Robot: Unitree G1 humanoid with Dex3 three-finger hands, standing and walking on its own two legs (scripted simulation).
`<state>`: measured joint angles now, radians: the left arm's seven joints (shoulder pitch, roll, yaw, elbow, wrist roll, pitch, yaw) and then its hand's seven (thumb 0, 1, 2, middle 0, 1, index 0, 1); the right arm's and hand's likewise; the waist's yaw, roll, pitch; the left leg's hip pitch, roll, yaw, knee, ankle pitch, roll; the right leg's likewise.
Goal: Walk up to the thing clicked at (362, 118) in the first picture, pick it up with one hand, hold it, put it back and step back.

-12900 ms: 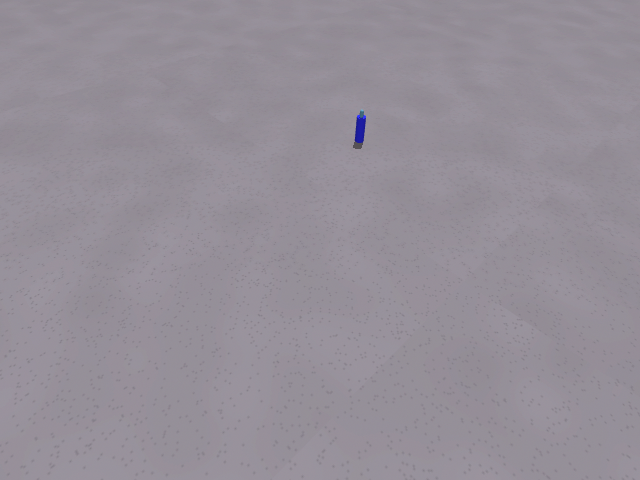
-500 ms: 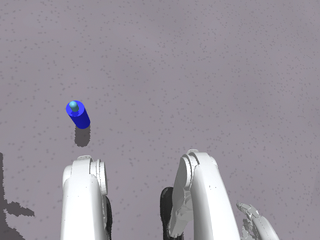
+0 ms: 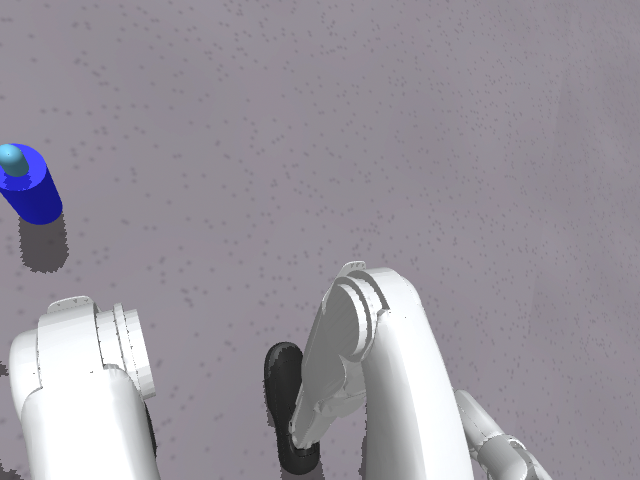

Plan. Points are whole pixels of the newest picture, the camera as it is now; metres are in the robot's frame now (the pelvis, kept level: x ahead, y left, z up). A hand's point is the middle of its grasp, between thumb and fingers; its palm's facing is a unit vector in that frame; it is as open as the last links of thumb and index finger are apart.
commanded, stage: close in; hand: left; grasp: from the side
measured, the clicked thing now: (26, 183) +0.47 +0.26 -0.21
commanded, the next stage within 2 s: rest palm in 0.62 s
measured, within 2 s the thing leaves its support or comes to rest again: leaves its support in 1.98 s
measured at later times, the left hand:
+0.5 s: hand out of the picture +0.42 +0.27 -0.17, palm faces +0.11 -0.99 -0.02, open 17.6 cm
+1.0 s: hand (15, 205) +0.44 +0.26 -0.19, palm faces +0.16 -0.99 +0.00, open 16.4 cm
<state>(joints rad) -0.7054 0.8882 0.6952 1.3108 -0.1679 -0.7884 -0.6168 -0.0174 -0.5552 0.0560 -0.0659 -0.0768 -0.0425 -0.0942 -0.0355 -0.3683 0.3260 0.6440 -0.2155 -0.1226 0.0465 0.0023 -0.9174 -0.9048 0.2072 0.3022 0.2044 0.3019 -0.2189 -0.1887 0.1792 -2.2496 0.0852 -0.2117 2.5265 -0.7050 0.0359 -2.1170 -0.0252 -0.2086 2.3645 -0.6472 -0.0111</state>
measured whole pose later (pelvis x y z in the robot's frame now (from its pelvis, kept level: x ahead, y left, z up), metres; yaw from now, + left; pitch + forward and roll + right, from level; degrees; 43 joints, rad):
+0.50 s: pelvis -0.01 +0.00 -0.02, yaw -3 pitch +14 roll -15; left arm -0.67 0.84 0.50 1.43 -0.13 -1.01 -0.30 -0.02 -0.58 0.01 -0.06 -0.05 -0.06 -0.05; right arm -0.13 -0.38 0.45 0.59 -0.32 -0.05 0.10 0.00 -0.94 -0.90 0.21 0.30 0.21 0.30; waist -0.25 -0.23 0.27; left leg -2.24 0.08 -0.31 2.62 -0.68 0.04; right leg -2.07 0.00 -0.28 2.40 -0.59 0.01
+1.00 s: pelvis -0.01 +0.01 -0.02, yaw -4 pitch +13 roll -18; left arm -0.70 0.88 0.43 1.48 -0.12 -1.09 -0.18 -0.01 -0.37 0.12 -0.12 -0.09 -0.11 -0.09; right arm -0.17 -0.38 0.52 0.57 -0.36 -0.03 0.11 0.00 -0.90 -0.90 0.21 0.30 0.21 0.30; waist -0.25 -0.28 0.30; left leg -2.23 0.06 -0.36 2.64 -0.71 0.03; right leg -2.03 0.01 -0.32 2.38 -0.61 0.02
